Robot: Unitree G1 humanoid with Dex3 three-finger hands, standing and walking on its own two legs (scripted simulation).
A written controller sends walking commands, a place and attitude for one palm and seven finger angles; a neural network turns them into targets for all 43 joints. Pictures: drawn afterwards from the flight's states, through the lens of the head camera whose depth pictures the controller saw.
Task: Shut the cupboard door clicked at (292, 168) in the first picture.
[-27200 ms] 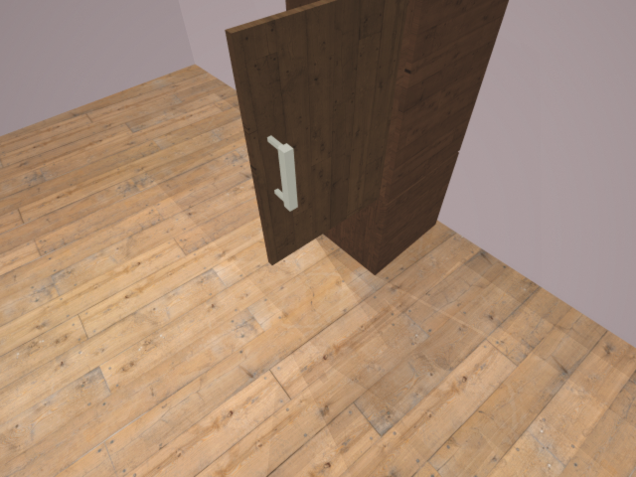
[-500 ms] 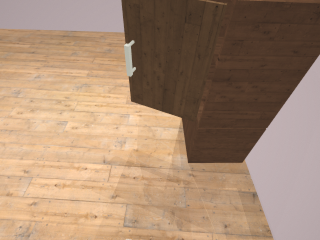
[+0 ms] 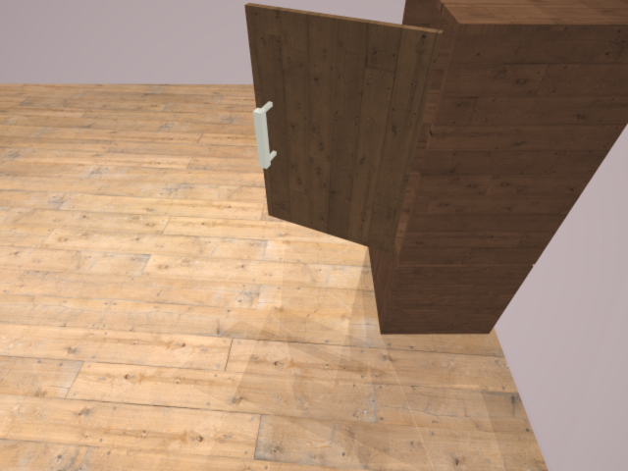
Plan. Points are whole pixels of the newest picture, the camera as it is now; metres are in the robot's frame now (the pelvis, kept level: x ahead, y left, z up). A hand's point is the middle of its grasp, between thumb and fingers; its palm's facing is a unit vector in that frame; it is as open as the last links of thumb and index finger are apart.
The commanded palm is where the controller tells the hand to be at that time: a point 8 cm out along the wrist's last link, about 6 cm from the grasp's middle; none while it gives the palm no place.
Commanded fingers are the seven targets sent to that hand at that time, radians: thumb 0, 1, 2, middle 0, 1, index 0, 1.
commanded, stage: let the arm hang, fingers relaxed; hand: left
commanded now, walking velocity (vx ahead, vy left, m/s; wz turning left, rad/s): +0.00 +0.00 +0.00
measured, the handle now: (266, 135) +0.87 +0.16 -0.03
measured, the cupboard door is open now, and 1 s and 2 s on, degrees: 66 66 66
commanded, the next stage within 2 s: look to check the result in 0.34 s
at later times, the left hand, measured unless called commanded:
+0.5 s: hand out of the picture +0.00 +0.16 -0.18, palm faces +0.04 -0.98 -0.18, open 7.4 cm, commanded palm none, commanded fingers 0.00 0.90 0.90 -0.20 -0.30 -0.20 -0.30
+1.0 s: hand out of the picture +0.01 +0.16 -0.17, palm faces +0.04 -0.98 -0.18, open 7.4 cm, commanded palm none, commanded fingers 0.00 0.90 0.90 -0.20 -0.30 -0.20 -0.30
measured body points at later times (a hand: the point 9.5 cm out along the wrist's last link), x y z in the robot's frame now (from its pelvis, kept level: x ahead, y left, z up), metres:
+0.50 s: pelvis +0.02 +0.00 +0.00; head +0.03 +0.00 +0.45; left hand +0.00 +0.21 -0.16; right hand +0.01 -0.22 -0.16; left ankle +0.07 +0.11 -0.74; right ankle -0.04 -0.12 -0.74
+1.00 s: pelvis +0.03 +0.00 +0.00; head +0.04 +0.00 +0.45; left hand +0.01 +0.22 -0.16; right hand +0.03 -0.23 -0.15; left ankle +0.07 +0.11 -0.74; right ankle -0.04 -0.12 -0.74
